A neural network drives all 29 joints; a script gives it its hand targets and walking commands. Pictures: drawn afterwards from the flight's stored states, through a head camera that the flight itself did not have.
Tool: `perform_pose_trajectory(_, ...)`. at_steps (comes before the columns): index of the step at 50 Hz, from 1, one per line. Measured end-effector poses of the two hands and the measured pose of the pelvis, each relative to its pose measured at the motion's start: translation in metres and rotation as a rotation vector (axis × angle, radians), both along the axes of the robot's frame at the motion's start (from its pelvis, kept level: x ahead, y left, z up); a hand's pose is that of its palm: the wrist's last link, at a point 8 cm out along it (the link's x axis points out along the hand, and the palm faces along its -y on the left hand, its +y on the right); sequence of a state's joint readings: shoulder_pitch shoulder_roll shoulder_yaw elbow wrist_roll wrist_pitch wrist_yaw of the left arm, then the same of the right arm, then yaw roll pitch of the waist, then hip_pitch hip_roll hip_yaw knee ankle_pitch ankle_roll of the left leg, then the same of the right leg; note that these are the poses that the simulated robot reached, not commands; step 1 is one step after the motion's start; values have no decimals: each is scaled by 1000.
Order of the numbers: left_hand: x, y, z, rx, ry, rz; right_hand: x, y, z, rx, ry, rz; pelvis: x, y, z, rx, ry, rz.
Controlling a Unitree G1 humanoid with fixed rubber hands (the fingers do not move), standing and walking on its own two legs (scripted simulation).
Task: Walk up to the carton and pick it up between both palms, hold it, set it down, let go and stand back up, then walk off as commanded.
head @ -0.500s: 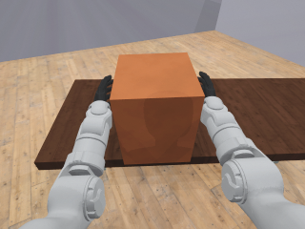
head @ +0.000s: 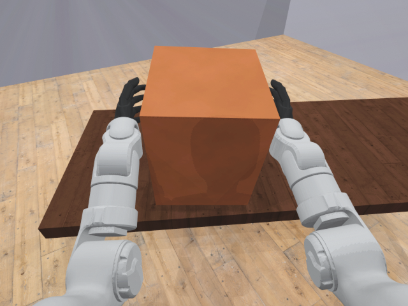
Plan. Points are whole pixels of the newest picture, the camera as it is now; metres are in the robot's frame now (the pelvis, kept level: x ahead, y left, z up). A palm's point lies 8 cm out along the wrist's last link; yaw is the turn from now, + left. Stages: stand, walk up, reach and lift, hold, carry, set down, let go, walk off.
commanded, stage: reach and lift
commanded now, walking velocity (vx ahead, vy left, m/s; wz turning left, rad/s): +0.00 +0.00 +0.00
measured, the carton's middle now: (203, 130) +0.43 +0.00 +0.18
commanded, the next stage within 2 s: hold in 1.72 s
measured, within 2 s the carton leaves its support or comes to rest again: neither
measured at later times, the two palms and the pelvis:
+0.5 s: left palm (118, 125) +0.37 +0.15 +0.23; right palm (282, 112) +0.38 -0.14 +0.24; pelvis -0.01 +0.00 +0.00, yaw +0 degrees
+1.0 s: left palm (115, 105) +0.37 +0.14 +0.27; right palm (292, 92) +0.38 -0.15 +0.29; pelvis -0.01 +0.00 +0.00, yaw +0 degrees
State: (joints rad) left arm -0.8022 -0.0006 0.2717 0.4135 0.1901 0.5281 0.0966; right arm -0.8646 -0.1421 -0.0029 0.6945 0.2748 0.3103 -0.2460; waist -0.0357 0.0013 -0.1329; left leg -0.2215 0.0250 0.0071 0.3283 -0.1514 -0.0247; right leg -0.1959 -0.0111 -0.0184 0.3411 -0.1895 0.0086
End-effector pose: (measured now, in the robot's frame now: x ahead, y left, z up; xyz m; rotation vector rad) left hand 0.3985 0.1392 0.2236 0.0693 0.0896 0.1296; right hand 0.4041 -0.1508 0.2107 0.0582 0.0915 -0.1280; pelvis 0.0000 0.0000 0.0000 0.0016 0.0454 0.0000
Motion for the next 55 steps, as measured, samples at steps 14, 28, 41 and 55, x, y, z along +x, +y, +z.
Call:
perform_pose_trajectory(14,-26,11,19,-16,1,-3,-24,11,23,-28,-2,5,-9,2,0,-3,-19,0)
perform_pose_trajectory(28,-23,7,15,-40,78,-8,-20,8,39,-30,72,3,-11,2,0,-3,-21,0)
perform_pose_trajectory(41,-22,-1,30,-4,103,-14,-20,-1,54,-2,97,-4,-7,1,0,-2,-16,0)
perform_pose_trajectory(55,-27,3,50,-18,65,-18,-26,3,80,-25,62,-8,-8,2,0,-3,-18,0)
